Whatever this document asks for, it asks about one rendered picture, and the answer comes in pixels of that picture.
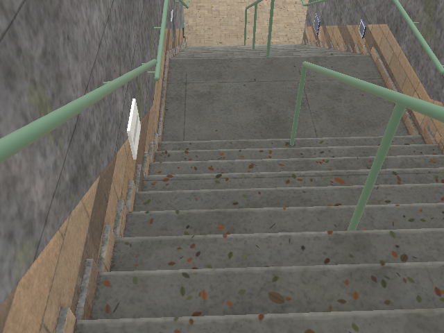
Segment stairs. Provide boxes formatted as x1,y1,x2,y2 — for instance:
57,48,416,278
75,135,444,333
172,44,362,58

